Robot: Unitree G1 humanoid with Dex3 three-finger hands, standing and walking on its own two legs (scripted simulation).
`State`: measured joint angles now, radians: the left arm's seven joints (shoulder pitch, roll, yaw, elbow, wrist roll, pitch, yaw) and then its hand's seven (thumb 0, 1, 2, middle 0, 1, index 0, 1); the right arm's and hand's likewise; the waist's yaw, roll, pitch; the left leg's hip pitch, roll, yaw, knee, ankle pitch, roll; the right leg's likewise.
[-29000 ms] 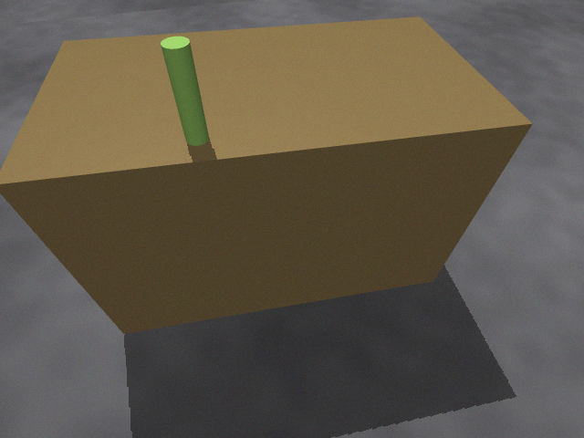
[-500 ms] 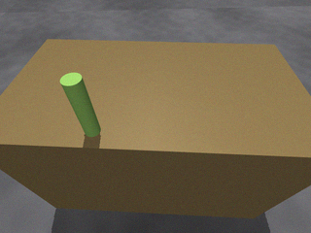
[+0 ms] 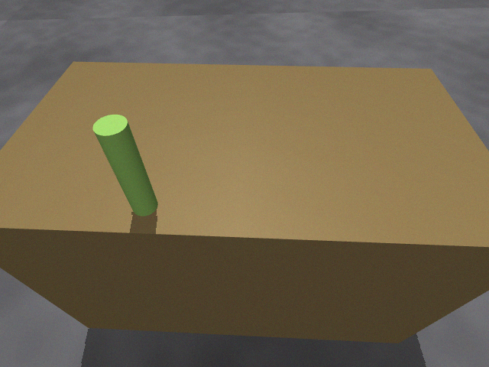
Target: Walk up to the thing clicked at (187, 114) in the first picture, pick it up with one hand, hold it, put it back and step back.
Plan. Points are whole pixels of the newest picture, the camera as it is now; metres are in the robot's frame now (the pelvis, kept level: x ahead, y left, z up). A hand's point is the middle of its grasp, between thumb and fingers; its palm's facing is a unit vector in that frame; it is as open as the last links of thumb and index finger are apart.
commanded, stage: stand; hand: left
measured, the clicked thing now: (130, 171) +0.42 +0.22 +0.07
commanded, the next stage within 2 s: step back in 0.18 s
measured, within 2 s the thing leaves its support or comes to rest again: neither
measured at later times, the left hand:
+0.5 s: hand out of the picture +0.07 +0.30 -0.18, palm faces -0.04 -0.93 -0.38, open 7.4 cm
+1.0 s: hand out of the picture -0.02 +0.34 -0.18, palm faces -0.11 -0.91 -0.39, open 7.4 cm
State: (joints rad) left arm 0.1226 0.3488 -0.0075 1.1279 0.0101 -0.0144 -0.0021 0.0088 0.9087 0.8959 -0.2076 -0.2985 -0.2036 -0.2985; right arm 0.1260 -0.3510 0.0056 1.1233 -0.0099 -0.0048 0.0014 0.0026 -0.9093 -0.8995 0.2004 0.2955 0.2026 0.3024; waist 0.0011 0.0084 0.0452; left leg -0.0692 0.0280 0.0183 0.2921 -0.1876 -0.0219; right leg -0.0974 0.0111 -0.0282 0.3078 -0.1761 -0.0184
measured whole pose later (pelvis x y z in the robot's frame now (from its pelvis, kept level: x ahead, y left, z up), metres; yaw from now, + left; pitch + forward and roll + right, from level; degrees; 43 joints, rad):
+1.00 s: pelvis -0.14 +0.07 -0.03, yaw -5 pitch -2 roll +0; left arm 0.13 0.39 0.07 0.88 0.03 0.07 0.00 0.01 0.91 0.90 -0.21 -0.30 -0.20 -0.30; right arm 0.10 -0.36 -0.05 0.86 -0.01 0.03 -0.02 0.00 -0.90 -0.90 0.20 0.30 0.21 0.30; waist 0.00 -0.02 0.20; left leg -0.31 -0.01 0.09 0.64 -0.29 0.05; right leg -0.27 0.04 0.08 0.73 -0.44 0.00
